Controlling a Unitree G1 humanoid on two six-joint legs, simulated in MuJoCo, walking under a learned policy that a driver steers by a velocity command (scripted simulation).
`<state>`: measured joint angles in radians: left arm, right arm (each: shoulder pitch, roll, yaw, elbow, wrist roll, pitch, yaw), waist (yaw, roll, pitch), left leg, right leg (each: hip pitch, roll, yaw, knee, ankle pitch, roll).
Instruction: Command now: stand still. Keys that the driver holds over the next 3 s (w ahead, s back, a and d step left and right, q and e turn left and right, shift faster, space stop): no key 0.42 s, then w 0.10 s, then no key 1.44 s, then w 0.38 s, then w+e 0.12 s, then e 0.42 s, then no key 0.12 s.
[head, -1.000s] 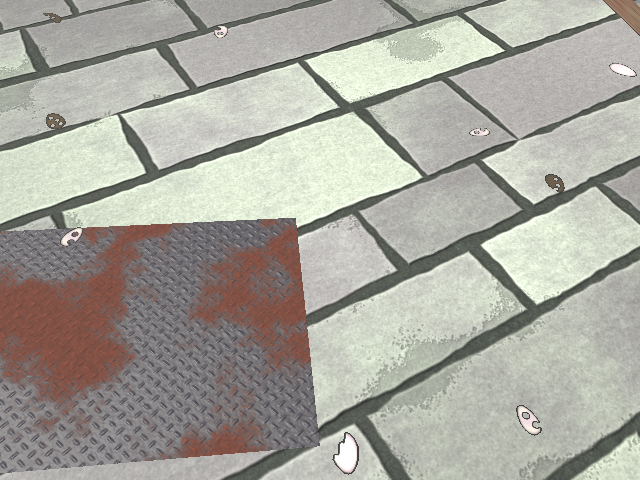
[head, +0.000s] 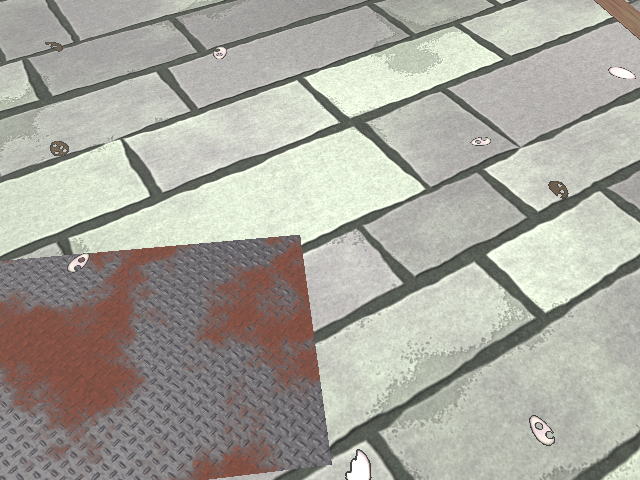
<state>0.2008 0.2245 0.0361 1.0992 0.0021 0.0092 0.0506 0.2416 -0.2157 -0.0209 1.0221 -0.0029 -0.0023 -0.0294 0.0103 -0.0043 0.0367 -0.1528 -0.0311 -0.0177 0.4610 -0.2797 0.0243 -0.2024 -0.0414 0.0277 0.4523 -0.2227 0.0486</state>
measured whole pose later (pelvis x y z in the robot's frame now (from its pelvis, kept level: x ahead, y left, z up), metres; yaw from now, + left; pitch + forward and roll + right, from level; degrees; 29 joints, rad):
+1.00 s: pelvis +0.05 -0.04 +0.00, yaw +0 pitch +0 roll +0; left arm 0.22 0.19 0.03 1.10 -0.01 -0.02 0.02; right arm 0.23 -0.21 -0.01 1.09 0.01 0.02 -0.05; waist 0.01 0.01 0.03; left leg -0.10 0.04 -0.04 0.44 -0.34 -0.04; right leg -0.18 0.04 -0.05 0.47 -0.29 -0.05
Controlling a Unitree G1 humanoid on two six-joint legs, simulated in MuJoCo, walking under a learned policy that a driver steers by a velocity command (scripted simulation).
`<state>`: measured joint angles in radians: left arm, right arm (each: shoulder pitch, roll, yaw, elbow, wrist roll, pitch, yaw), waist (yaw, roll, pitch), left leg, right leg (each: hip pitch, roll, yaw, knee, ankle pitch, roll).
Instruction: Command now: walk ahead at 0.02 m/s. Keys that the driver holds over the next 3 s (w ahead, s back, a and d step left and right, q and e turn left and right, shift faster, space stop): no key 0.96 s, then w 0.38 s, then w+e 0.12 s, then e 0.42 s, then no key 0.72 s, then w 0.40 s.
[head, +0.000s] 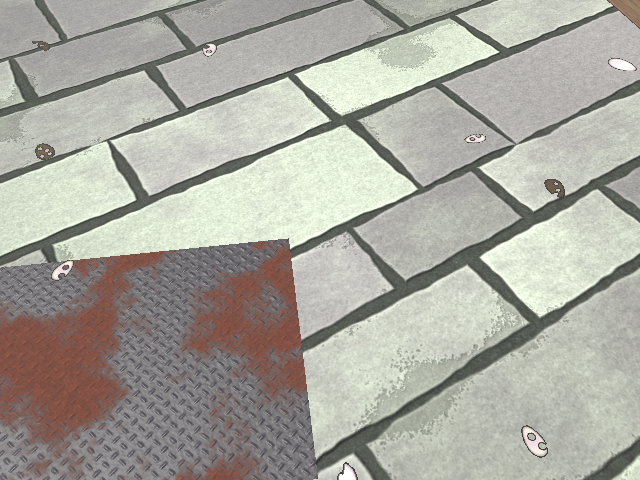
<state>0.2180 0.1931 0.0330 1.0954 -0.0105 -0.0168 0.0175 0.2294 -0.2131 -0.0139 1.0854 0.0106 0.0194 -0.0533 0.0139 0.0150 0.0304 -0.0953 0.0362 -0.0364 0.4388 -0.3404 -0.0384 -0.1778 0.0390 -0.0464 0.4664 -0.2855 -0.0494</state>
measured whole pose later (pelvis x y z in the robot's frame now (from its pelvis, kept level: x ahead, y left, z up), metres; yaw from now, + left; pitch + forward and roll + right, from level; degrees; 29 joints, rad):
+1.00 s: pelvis -0.04 +0.01 +0.00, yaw -1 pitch -1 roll +0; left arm 0.25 0.17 0.03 1.10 -0.01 0.00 0.04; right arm 0.34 -0.15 -0.02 1.12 0.00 -0.02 -0.06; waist 0.00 0.00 0.04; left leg -0.16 0.02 -0.02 0.47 -0.29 -0.02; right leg -0.24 0.02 -0.03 0.48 -0.23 -0.04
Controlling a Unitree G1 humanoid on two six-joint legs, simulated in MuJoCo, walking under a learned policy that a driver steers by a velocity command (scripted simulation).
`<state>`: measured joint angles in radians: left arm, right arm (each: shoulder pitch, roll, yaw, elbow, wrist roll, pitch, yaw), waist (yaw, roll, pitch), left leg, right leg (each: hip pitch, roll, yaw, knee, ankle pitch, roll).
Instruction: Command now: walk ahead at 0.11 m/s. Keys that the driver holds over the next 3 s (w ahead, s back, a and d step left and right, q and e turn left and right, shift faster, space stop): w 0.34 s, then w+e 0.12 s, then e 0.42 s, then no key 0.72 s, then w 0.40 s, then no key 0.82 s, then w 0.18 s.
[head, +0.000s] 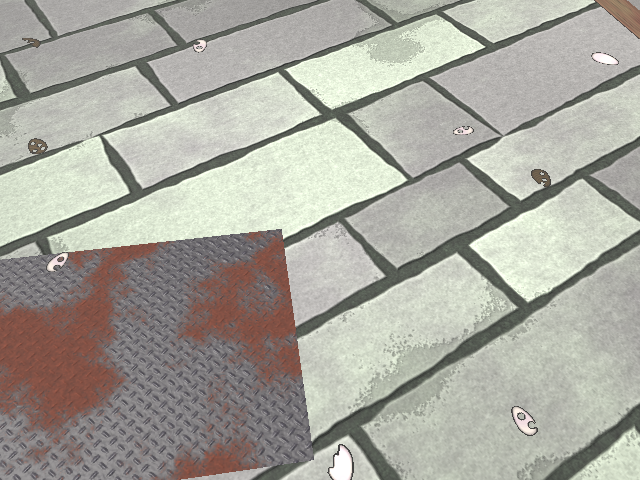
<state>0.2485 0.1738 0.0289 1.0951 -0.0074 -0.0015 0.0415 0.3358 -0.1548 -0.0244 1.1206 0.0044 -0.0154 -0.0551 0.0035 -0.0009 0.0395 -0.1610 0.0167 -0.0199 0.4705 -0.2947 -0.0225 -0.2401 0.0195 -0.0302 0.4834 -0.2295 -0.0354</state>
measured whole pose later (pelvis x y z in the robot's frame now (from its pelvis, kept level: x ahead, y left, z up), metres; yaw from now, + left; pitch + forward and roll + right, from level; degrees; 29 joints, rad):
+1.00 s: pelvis +0.29 +0.03 +0.00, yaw -16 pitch +3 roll +0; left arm 0.15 0.28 0.07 0.80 0.01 -0.01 0.01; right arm 0.13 -0.27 -0.06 0.77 -0.01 -0.03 -0.07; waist 0.03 0.02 0.04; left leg -0.63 0.06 -0.10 0.97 -0.32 -0.07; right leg -0.41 0.12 0.06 0.43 -0.08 -0.09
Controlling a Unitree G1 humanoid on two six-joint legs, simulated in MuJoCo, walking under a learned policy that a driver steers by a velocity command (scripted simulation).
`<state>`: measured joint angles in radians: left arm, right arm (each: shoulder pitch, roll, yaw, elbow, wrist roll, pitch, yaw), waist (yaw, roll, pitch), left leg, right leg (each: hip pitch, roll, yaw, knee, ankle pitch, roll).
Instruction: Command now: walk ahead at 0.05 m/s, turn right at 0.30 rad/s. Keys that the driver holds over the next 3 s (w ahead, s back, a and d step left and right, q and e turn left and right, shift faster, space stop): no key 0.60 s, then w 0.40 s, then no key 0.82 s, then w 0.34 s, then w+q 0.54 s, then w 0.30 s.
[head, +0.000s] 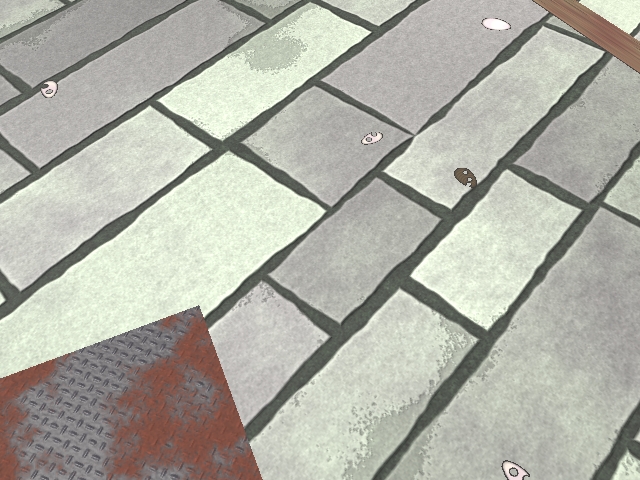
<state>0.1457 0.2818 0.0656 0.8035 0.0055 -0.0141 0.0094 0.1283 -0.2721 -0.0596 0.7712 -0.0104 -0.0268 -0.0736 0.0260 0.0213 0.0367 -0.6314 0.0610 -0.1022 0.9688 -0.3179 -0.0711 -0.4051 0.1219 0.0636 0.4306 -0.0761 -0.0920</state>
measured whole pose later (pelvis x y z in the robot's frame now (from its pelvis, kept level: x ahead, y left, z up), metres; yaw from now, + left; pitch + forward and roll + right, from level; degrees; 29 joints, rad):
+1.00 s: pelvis +0.13 +0.06 +0.01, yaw -3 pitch +1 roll -1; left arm 0.20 0.27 0.07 0.89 -0.03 -0.08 -0.01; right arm 0.44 -0.22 -0.06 0.89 0.00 -0.10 0.01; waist -0.03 -0.03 0.00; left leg -0.10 -0.02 0.03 0.36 -0.28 0.05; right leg -0.51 -0.05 0.01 1.04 -0.28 -0.06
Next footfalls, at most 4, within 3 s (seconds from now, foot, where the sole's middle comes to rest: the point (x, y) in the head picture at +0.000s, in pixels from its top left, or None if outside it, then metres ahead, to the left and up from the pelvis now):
0.16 left None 0.10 0.16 -0.77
0.40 right None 0.08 -0.09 -0.77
1.26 right None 0.40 -0.08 -0.77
1.58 left None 0.36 0.16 -0.77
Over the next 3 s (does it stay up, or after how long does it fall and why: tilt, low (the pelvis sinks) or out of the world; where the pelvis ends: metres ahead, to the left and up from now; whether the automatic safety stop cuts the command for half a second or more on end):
stays up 0.88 0.07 0.00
